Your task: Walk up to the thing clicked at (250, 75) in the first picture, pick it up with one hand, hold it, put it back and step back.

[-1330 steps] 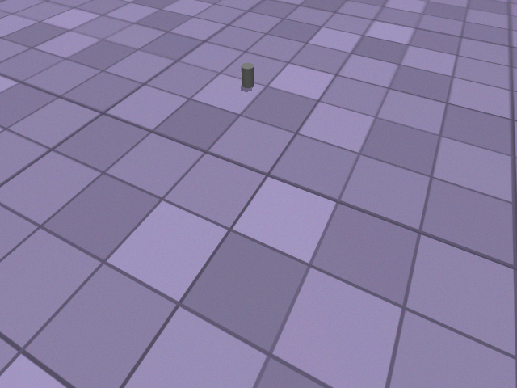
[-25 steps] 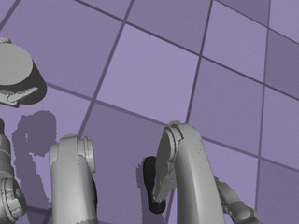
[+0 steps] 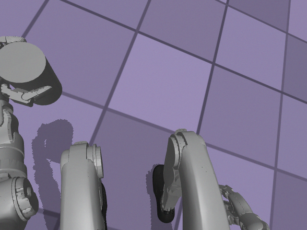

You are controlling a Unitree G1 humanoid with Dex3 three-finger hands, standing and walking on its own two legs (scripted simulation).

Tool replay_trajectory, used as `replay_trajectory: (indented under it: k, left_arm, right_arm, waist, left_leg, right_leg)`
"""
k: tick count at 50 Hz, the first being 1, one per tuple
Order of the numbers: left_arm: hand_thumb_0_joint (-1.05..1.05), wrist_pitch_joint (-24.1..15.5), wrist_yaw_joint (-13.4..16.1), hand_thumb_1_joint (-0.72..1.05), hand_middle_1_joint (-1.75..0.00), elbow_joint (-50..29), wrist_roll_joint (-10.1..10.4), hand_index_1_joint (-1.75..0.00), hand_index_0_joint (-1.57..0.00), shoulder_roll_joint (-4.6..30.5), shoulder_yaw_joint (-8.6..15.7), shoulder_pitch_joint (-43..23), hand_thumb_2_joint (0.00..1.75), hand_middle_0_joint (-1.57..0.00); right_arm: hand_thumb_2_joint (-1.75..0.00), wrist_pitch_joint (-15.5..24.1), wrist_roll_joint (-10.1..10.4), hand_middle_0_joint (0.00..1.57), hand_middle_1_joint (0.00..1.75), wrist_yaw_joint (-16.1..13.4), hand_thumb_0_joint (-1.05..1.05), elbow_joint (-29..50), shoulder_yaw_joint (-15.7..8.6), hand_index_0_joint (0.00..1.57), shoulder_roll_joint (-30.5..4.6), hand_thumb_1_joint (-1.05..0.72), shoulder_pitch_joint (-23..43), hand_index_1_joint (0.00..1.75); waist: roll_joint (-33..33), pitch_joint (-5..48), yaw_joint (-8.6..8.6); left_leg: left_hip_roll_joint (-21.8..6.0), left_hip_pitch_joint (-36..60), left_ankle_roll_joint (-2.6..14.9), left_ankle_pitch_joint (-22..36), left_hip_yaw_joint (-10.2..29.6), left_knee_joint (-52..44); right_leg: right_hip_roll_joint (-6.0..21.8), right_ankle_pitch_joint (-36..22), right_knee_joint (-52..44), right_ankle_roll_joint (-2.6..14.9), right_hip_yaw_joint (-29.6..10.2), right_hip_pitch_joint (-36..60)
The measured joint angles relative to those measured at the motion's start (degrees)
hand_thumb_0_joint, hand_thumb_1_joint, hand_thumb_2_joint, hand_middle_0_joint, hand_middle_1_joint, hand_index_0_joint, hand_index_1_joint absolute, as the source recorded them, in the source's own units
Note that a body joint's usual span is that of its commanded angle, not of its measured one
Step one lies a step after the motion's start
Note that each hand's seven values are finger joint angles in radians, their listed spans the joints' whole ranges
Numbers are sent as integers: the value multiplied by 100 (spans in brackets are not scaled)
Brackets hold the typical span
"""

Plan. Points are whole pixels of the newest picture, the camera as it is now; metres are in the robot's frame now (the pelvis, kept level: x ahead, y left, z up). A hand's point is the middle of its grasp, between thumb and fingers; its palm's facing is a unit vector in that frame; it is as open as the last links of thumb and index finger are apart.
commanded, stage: settle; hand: left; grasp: from the side
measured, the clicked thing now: (34, 78) +0.48 +0.24 -0.07
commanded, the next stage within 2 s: lift in 0.28 s
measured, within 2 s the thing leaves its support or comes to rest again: neither
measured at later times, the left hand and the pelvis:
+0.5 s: hand (25, 68) +0.47 +0.24 -0.01, palm faces +0.19 -0.98 -0.05, open 11.9 cm; pelvis +0.00 +0.00 +0.02, yaw +1 degrees
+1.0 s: hand (4, 55) +0.44 +0.23 +0.09, palm faces +0.16 -0.99 -0.05, open 11.9 cm; pelvis +0.01 +0.00 +0.09, yaw +3 degrees
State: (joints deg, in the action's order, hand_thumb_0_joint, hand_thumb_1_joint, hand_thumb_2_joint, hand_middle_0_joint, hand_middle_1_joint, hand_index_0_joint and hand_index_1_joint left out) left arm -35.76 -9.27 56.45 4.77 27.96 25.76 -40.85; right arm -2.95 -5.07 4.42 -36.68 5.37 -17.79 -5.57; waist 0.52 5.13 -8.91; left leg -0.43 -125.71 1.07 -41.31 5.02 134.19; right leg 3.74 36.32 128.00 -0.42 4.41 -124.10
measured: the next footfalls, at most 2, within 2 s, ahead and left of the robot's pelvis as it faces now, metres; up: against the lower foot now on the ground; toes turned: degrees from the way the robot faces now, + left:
none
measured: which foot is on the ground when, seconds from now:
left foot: down 0.00-1.00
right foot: down 0.00-1.00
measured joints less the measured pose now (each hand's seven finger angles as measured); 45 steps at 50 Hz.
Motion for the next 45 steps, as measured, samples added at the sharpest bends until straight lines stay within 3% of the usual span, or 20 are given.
replay_trajectory:
  k: [24, 33, 45]
  left_arm:
    - [-1, -10, 134, -55, -93, 90, -100, -94, -62, -230, -83, -77, 97, -61]
    - [-2, 136, 40, -56, -93, -238, -13, -94, -62, -363, -146, 143, 98, -61]
    - [-2, 556, 69, -57, -93, -1136, 200, -94, -62, -706, -437, 686, 99, -61]
  right_arm:
    - [-90, 47, 43, 20, 30, -28, 1, -85, -140, 20, 76, -91, -153, 30]
    - [-90, 57, 167, 20, 30, -88, 1, -54, -251, 20, 102, -94, -212, 30]
    - [-90, 118, 382, 20, 30, -209, 1, 79, -418, 20, 144, -94, -230, 30]
  waist:
    - [-52, 139, 18]
    - [-86, 260, 94]
    - [-171, 479, 299]
  left_leg:
    - [12, 234, -1, 43, -122, -350]
    - [18, 420, -10, 43, -188, -573]
    - [6, 1060, -23, 67, -237, -1260]
  right_leg:
    - [12, 5, -252, 1, -102, 175]
    - [19, 28, -418, 6, -157, 324]
    - [5, 31, -1048, 14, -169, 928]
